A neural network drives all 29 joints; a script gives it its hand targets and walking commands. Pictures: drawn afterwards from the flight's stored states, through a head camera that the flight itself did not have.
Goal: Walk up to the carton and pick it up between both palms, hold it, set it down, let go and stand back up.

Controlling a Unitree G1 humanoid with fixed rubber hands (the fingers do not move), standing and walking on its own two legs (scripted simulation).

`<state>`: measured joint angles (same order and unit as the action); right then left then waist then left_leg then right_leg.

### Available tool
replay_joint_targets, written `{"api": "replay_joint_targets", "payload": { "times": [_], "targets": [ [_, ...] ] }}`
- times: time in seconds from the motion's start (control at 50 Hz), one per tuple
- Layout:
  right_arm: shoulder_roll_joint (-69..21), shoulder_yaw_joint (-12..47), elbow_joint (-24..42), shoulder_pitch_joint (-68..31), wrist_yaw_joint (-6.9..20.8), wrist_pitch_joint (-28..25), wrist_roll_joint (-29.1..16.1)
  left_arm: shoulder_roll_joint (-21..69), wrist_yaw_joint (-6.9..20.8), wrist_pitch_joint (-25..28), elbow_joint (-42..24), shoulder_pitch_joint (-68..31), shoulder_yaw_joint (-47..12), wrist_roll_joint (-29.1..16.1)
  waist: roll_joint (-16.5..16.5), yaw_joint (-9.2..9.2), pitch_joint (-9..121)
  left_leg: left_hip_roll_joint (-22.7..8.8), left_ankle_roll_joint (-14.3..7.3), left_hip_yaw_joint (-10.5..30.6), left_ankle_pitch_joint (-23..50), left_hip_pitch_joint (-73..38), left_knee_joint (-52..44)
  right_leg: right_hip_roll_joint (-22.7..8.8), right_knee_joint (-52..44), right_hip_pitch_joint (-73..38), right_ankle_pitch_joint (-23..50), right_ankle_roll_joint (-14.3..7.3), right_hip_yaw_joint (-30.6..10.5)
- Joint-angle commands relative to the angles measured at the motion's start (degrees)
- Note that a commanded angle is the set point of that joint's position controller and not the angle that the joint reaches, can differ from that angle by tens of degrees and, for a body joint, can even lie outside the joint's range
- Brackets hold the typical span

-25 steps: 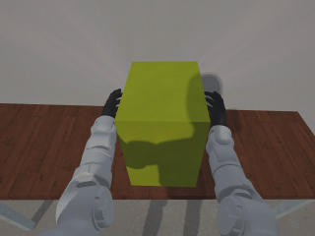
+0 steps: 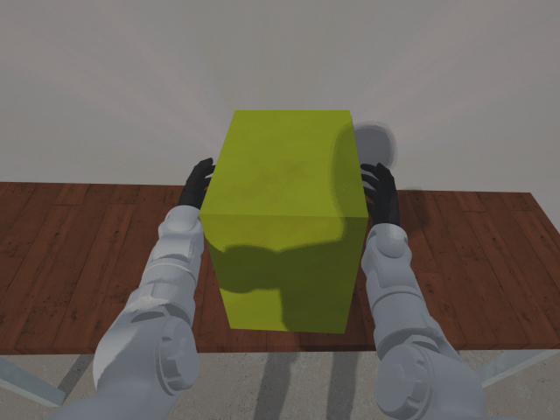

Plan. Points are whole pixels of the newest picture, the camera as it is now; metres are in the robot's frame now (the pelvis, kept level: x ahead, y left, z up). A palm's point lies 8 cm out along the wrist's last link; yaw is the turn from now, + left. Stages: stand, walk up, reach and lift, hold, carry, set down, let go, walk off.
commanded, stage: set down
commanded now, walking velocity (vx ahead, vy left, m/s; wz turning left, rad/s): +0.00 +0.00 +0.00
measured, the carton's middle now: (289, 220) +0.43 -0.03 +0.02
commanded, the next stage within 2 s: none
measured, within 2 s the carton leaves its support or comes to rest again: rests again in 1.94 s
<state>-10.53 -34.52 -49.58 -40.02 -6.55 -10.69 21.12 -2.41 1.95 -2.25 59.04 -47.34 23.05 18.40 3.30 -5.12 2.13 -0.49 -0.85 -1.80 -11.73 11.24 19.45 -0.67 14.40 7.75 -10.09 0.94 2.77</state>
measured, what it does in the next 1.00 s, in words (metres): stands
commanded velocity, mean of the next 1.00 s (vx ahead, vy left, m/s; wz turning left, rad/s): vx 0.00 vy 0.00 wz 0.00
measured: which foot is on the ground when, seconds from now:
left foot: down 0.00-1.00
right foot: down 0.00-1.00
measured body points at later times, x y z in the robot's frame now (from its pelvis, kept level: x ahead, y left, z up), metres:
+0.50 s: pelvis -0.01 +0.00 +0.00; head +0.03 +0.03 +0.45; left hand +0.43 +0.12 +0.07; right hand +0.38 -0.17 +0.08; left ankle -0.02 +0.10 -0.75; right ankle -0.03 -0.13 -0.75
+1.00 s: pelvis -0.01 +0.00 +0.00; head +0.04 +0.03 +0.45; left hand +0.44 +0.11 +0.07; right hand +0.37 -0.18 +0.08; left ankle -0.02 +0.10 -0.75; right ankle -0.03 -0.13 -0.75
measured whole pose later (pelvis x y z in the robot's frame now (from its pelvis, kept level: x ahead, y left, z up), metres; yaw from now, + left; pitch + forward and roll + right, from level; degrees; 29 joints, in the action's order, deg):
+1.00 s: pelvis -0.01 +0.00 +0.00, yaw -2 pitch +5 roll -1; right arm -13.6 -42.8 -43.8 -40.1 -3.7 -12.9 28.5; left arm 1.7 4.6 3.6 57.0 -50.4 33.3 26.5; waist 4.3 -3.5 -0.7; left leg -1.0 -1.0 -4.4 -10.2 13.8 18.6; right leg -0.7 15.2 11.7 -8.8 0.9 2.1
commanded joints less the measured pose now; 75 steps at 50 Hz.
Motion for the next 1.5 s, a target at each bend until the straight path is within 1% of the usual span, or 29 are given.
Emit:
{"api": "replay_joint_targets", "payload": {
  "times": [0.0,0.04,0.08,0.14,0.24,0.26,0.34,0.38,0.5,0.52,0.54,0.56,0.58,0.62,0.72,0.8,0.88,0.92,0.96,1.06,1.16,1.2,1.22,1.28,1.34,1.42,1.44,1.46,1.48],
  "targets": [
    [-26.32,16.19,1.37,-34.91,8.18,-1.66,3.71,30.54,8.19,5.04,-4.56,-36.60,-10.52,0.91,-7.23,-0.11,30.13,0.31,5.85,-4.39,29.13,-11.64,0.98,1.93,3.62,-10.87,29.73,1.89,4.04],
    [-26.31,15.41,2.01,-35.30,8.32,-1.49,4.55,29.97,8.36,5.24,-4.01,-37.05,-9.43,1.12,-6.32,-0.19,29.69,0.42,5.30,-4.59,26.90,-10.15,0.29,1.80,3.73,-11.28,29.23,2.30,4.14],
    [-26.52,15.46,1.42,-34.90,8.62,-1.44,4.87,29.71,8.23,5.50,-3.37,-36.85,-8.64,1.81,-6.39,0.29,29.16,0.15,5.22,-4.75,27.47,-10.87,0.40,1.87,4.03,-10.88,29.63,2.39,4.06],
    [-26.39,13.67,1.57,-34.48,8.89,-1.26,6.22,29.88,8.26,5.42,-3.46,-36.64,-8.27,2.49,-6.53,0.08,29.47,0.04,5.30,-4.67,26.24,-12.04,-0.07,2.02,3.03,-8.67,26.01,2.21,4.58],
    [-26.65,12.42,1.04,-33.77,8.89,-1.37,7.49,29.26,8.10,6.15,-2.04,-37.11,-6.69,3.24,-5.90,0.02,28.86,0.15,4.82,-4.92,23.74,-10.87,-0.16,1.89,2.70,-8.13,24.60,2.47,4.56],
    [-26.68,12.15,0.36,-33.01,8.88,-1.19,7.41,29.26,8.12,6.16,-2.52,-36.50,-6.41,3.63,-6.57,-0.07,28.59,-0.04,5.00,-4.69,23.98,-11.21,-0.28,1.74,2.95,-7.91,24.64,2.44,4.58],
    [-26.41,11.76,0.64,-33.82,9.27,-2.01,7.83,29.51,7.87,6.42,-1.66,-36.45,-6.03,4.19,-7.38,0.82,29.16,-0.21,5.25,-4.63,25.11,-12.23,0.17,2.03,2.48,-5.54,22.64,2.01,4.99],
    [-26.31,11.06,0.89,-33.46,9.20,-1.87,8.22,29.06,8.11,6.09,-0.91,-35.42,-4.92,5.18,-6.92,1.10,27.27,-0.01,4.79,-5.05,23.29,-11.46,-0.41,1.88,2.24,-6.01,21.44,2.24,4.94],
    [-26.89,10.66,1.10,-32.48,9.19,-1.69,9.68,27.56,8.86,6.81,-0.50,-34.97,-2.47,6.21,-4.43,1.00,25.82,0.48,3.42,-5.59,18.70,-7.25,-2.07,1.18,3.28,-10.39,24.96,3.32,4.17],
    [-27.11,10.90,2.01,-32.51,9.15,-1.91,9.52,27.54,8.92,6.95,-0.69,-34.52,-2.18,6.54,-4.57,1.50,26.13,0.65,3.04,-5.68,17.77,-6.14,-2.39,0.97,3.40,-11.11,25.41,3.39,4.06],
    [-27.15,11.00,2.06,-31.69,9.10,-1.69,9.91,27.46,9.03,7.01,-0.43,-34.08,-2.05,6.59,-3.70,1.25,26.46,0.57,2.66,-5.81,17.00,-5.83,-2.76,0.94,3.55,-11.93,25.96,3.67,3.81],
    [-27.72,11.81,2.57,-31.83,9.20,-1.77,9.65,27.11,8.93,7.37,-1.18,-34.49,-1.69,6.68,-3.15,2.00,27.22,0.56,2.21,-5.97,17.05,-5.40,-3.10,0.89,3.80,-12.29,26.51,3.80,3.80],
    [-27.28,11.71,2.13,-31.24,9.34,-1.51,9.59,26.54,8.79,7.27,-0.59,-34.17,-1.47,6.91,-3.72,2.17,25.97,0.48,2.27,-5.87,16.19,-5.17,-3.30,0.85,3.70,-11.83,25.36,3.75,3.73],
    [-27.39,11.85,2.42,-31.07,9.40,-1.53,9.85,26.55,8.74,7.21,-0.17,-33.43,-1.63,6.82,-2.81,1.94,25.12,0.48,2.06,-5.88,16.30,-5.35,-3.09,0.96,3.53,-11.56,25.27,3.88,3.78],
    [-26.07,11.22,3.43,-30.58,9.23,-2.06,9.91,26.92,8.79,6.64,0.33,-30.90,-1.03,8.06,-4.59,2.79,24.09,0.25,2.40,-5.90,17.20,-6.40,-2.72,1.35,2.86,-8.95,22.41,3.15,4.32],
    [-26.00,11.19,3.41,-29.90,9.39,-2.34,10.06,26.61,8.49,6.68,0.06,-30.00,-0.49,8.38,-4.24,3.69,23.94,0.13,2.37,-5.89,17.85,-7.03,-2.13,1.55,2.53,-6.99,20.53,3.05,4.48],
    [-25.04,10.50,2.33,-29.32,9.20,-2.91,10.04,26.84,8.10,6.71,-0.54,-29.35,-1.34,8.76,-6.25,3.15,23.06,-0.38,3.28,-5.52,22.26,-9.82,-0.50,2.10,2.54,-3.82,20.58,2.57,4.91],
    [-24.97,10.17,2.13,-28.70,9.15,-2.98,10.29,27.12,8.11,6.50,-0.53,-28.75,-0.83,9.28,-6.63,3.37,23.78,-0.26,3.31,-5.48,22.07,-9.96,-0.32,2.07,2.13,-3.58,20.03,2.43,5.01],
    [-25.59,9.90,2.51,-28.63,9.19,-3.05,10.82,26.78,8.22,6.48,-0.26,-28.74,-0.40,9.39,-5.39,3.21,24.48,0.06,2.70,-5.71,19.61,-8.51,-0.97,1.80,2.08,-4.39,19.78,2.74,4.88],
    [-25.48,9.79,0.79,-27.81,9.13,-3.97,10.84,26.84,7.70,7.26,0.09,-27.93,-1.06,9.74,-6.82,3.08,23.53,-0.22,3.31,-5.31,22.19,-9.32,0.28,1.99,2.43,-2.99,20.81,2.41,4.87],
    [-25.90,9.27,1.54,-27.17,9.06,-2.84,11.24,25.50,8.07,7.06,-0.48,-28.48,0.65,10.12,-5.57,3.58,21.58,0.03,2.02,-5.42,15.87,-6.17,-1.78,1.41,2.08,-4.19,17.80,2.66,4.23],
    [-25.32,8.92,1.12,-26.29,9.04,-2.39,11.23,25.11,8.38,6.78,0.18,-27.61,0.95,10.11,-4.75,2.91,20.12,0.12,1.82,-5.40,14.44,-5.88,-2.11,1.29,2.07,-5.04,17.96,3.07,4.16],
    [-25.25,8.97,1.88,-26.27,9.04,-2.18,11.21,24.63,8.60,6.80,0.29,-27.66,1.71,10.31,-4.36,3.49,19.88,0.31,1.38,-5.67,12.59,-4.61,-2.73,1.06,1.97,-5.42,16.69,3.16,3.94],
    [-25.15,8.19,2.50,-25.56,9.05,-1.89,11.56,24.05,8.53,6.91,-0.16,-27.86,2.07,10.62,-4.74,3.42,20.98,0.32,1.10,-5.80,11.86,-4.73,-3.01,1.06,1.77,-5.08,15.05,3.00,4.09],
    [-24.44,6.58,2.20,-25.83,9.36,-1.84,12.23,24.81,8.14,6.93,-0.31,-28.46,1.20,10.95,-7.33,3.15,21.78,-0.16,2.51,-5.47,14.52,-7.68,-1.84,1.66,1.53,-1.35,12.72,2.23,5.04],
    [-25.53,7.67,2.50,-24.17,9.22,-1.84,12.50,24.29,8.53,7.29,-0.20,-26.86,2.17,11.38,-5.29,3.31,21.56,-0.16,1.70,-5.31,16.33,-7.84,-0.99,1.51,1.87,-1.15,15.89,2.82,4.69],
    [-25.16,7.62,1.77,-24.35,9.38,-1.68,12.16,24.38,8.50,7.35,-0.11,-26.69,2.10,11.48,-6.01,3.36,21.43,-0.32,1.96,-4.93,17.18,-7.56,-0.96,1.71,2.18,-0.90,16.10,2.66,4.88],
    [-24.89,7.28,2.04,-24.31,9.28,-1.56,12.49,24.39,8.66,7.11,0.44,-26.35,1.77,11.23,-5.46,2.65,21.31,-0.25,2.00,-5.00,16.76,-8.04,-0.86,1.75,1.85,-0.85,15.39,2.82,4.84],
    [-24.62,7.27,1.66,-24.18,9.28,-1.43,12.57,24.23,8.70,7.09,-0.23,-26.38,2.17,11.28,-5.33,2.87,21.39,-0.41,2.19,-4.95,17.63,-8.47,-0.85,1.84,1.81,-0.52,15.66,2.74,4.82]
  ]
}}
